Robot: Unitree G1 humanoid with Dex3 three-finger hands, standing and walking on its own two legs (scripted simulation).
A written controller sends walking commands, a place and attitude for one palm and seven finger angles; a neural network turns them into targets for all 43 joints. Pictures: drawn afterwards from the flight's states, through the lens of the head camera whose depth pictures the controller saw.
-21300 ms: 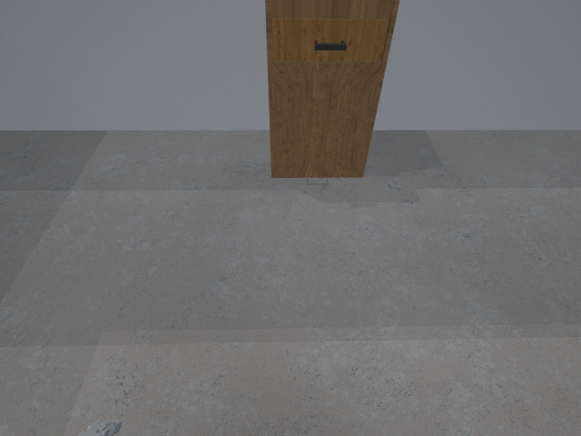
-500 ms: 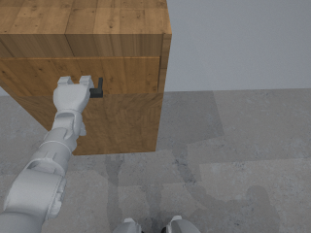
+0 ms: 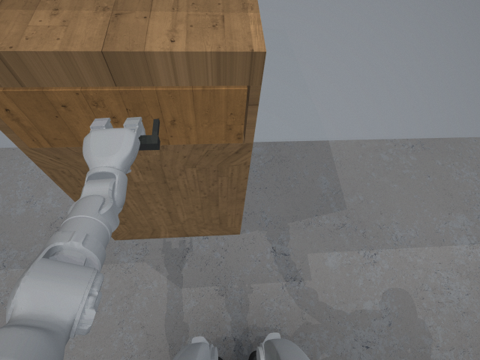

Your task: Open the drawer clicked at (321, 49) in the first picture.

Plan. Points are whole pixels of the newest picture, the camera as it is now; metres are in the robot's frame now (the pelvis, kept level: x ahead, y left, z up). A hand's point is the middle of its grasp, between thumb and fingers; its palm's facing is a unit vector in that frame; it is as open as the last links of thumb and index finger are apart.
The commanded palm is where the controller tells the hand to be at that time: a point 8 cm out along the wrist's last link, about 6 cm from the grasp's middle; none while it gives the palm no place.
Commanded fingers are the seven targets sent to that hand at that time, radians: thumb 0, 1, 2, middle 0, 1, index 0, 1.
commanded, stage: close the thumb around the handle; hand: left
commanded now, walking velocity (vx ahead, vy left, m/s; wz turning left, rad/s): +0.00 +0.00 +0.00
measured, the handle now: (126, 134) +0.52 +0.20 +0.00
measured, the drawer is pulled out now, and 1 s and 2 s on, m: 0.00 0.10 0.23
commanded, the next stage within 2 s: pull the drawer open in 0.06 s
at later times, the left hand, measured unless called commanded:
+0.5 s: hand (121, 174) +0.45 +0.21 -0.02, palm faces -0.06 -0.06 -1.00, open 5.4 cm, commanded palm +0.41 +0.20 +0.03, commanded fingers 0.00 0.90 0.90 -0.40 -1.35 -0.40 -1.35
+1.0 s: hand (116, 210) +0.37 +0.20 -0.02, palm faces -0.03 -0.07 -1.00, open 5.4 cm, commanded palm +0.33 +0.20 +0.03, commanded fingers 0.00 0.90 0.90 -0.40 -1.35 -0.40 -1.35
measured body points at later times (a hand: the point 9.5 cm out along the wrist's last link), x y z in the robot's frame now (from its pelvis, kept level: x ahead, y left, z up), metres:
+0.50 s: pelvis +0.01 +0.00 +0.01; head +0.11 +0.00 +0.45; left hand +0.44 +0.21 +0.04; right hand +0.03 -0.27 -0.12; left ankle -0.01 +0.05 -0.68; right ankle +0.00 -0.09 -0.68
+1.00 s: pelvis +0.01 +0.00 +0.02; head +0.08 +0.00 +0.46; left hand +0.37 +0.20 +0.04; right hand +0.12 -0.26 -0.11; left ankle -0.01 +0.05 -0.68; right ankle +0.00 -0.09 -0.68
